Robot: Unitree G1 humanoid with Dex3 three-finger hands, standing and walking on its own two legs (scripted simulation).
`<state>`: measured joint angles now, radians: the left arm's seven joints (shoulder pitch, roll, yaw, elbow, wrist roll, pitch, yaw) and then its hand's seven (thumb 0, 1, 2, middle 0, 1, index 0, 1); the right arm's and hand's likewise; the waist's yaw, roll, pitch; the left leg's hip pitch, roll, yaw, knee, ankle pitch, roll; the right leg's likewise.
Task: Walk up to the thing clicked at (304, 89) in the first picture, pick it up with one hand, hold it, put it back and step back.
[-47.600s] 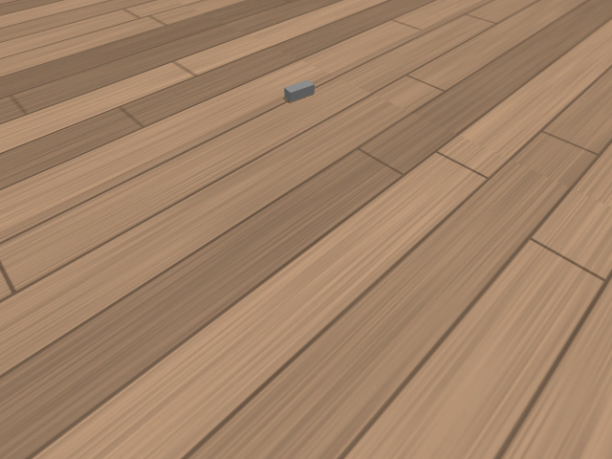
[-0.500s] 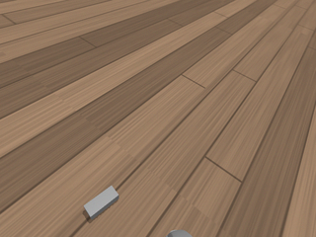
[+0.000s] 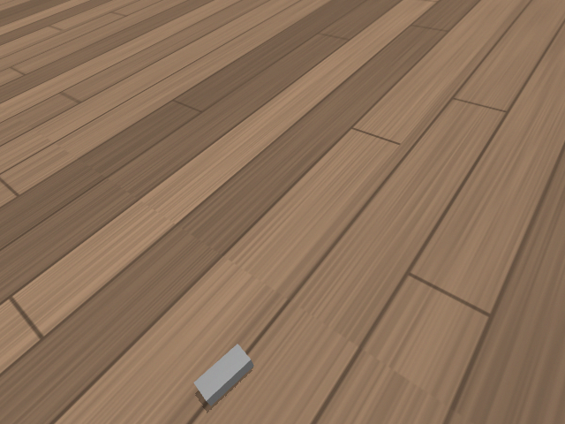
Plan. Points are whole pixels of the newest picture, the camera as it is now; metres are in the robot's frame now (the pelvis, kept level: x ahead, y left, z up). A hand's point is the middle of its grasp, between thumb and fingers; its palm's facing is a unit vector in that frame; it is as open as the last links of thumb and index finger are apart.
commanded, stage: walk up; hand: left
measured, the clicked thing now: (224, 373) +0.43 +0.29 -0.73
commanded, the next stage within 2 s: none
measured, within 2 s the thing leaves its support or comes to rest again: neither
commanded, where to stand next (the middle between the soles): +0.10 +0.08 m, yaw +4 degrees
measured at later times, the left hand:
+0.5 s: hand out of the picture +0.08 +0.29 -0.19, palm faces -0.06 -0.95 -0.31, open 7.4 cm
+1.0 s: hand out of the picture +0.01 +0.36 -0.11, palm faces +0.00 -0.83 -0.56, open 7.4 cm
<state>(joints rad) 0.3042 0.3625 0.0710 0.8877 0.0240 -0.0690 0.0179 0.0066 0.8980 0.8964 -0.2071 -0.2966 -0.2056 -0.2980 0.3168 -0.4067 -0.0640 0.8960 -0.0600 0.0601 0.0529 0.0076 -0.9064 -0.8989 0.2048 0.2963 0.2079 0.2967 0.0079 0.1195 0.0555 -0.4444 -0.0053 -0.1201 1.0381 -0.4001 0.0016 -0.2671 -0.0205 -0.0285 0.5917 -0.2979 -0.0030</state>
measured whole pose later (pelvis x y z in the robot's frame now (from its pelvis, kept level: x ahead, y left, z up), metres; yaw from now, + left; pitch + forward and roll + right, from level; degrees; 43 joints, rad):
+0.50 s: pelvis -0.02 +0.02 -0.03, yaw -3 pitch -3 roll +1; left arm 0.20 0.45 0.09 0.81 0.02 0.10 -0.04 0.01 0.91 0.90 -0.20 -0.30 -0.20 -0.30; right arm 0.19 -0.42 -0.06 0.80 -0.03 -0.05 -0.07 0.00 -0.90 -0.90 0.21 0.30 0.21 0.30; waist 0.03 -0.13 0.16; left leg -0.46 0.10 0.02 0.78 -0.27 -0.03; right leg -0.48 0.00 0.14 1.16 -0.47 0.00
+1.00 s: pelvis +0.02 +0.03 -0.01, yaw +0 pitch -2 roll +0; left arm 0.41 0.46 0.09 0.88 0.02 -0.07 0.02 0.01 0.90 0.90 -0.20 -0.30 -0.20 -0.30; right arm 0.28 -0.44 -0.08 0.88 -0.03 0.03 0.06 0.01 -0.91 -0.90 0.20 0.30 0.21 0.30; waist 0.04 0.09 0.10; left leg -0.49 0.05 -0.05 0.82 -0.34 0.00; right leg -0.21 -0.11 0.00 0.68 -0.43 0.05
